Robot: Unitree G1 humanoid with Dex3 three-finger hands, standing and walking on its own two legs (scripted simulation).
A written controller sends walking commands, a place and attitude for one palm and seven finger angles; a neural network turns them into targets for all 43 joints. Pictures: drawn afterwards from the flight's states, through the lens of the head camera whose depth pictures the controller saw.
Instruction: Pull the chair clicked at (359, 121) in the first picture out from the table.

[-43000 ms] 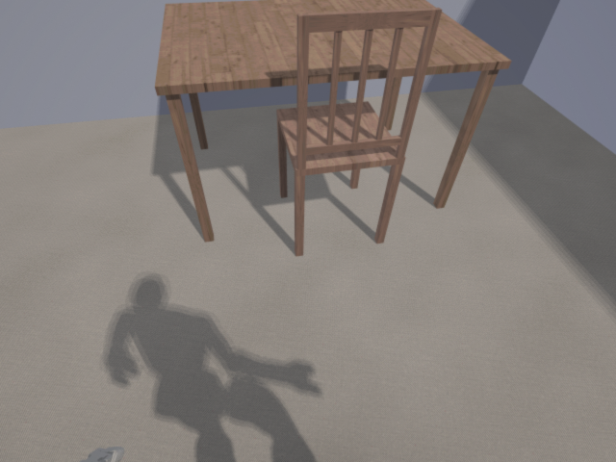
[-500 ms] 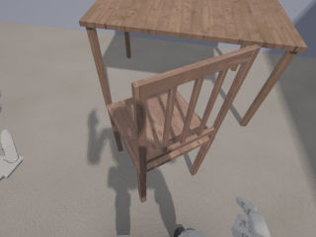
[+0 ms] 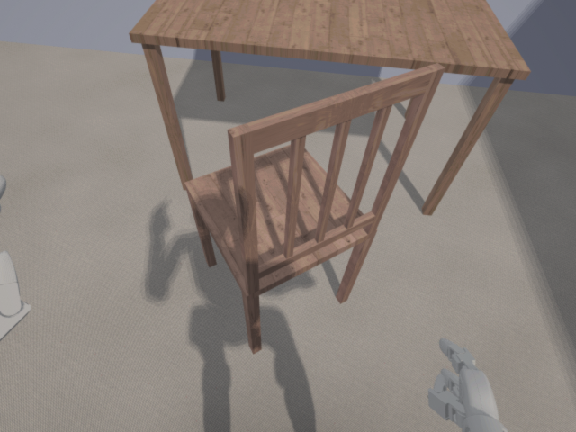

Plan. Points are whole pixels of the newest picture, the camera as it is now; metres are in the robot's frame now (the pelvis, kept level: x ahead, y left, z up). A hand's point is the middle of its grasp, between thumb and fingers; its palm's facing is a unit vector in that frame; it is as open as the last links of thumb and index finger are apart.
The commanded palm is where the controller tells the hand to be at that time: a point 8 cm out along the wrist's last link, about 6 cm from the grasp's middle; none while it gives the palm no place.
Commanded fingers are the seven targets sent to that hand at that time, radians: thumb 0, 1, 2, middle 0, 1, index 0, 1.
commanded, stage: step back with the hand held close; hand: left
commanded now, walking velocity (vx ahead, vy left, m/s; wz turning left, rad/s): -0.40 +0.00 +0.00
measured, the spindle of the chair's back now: (329, 190) +0.55 -0.07 -0.04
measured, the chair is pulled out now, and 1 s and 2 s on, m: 0.46 0.46 0.46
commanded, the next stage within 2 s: stop stepping back and stand still in 0.06 s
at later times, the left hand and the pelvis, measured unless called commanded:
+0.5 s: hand out of the picture +0.09 +0.25 +0.15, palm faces +0.36 -0.82 -0.45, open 7.4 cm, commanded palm +0.04 +0.29 +0.18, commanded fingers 0.00 0.90 0.90 -0.20 -0.30 -0.20 -0.30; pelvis -0.11 -0.01 +0.01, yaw -2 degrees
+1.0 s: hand out of the picture +0.11 +0.25 +0.12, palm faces +0.34 -0.84 -0.43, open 7.4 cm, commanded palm none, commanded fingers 0.00 0.90 0.90 -0.20 -0.30 -0.20 -0.30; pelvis -0.10 +0.00 +0.00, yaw +0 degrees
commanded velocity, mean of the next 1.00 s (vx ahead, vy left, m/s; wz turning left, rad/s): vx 0.06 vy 0.01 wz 0.00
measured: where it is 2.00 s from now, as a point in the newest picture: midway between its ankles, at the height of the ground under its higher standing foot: outside the picture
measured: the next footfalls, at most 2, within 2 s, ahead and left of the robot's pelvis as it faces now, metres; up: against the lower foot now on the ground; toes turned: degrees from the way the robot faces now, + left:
right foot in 0.24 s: -0.04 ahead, -0.13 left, +0.00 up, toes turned -3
left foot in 0.52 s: -0.11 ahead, +0.09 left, +0.00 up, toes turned +1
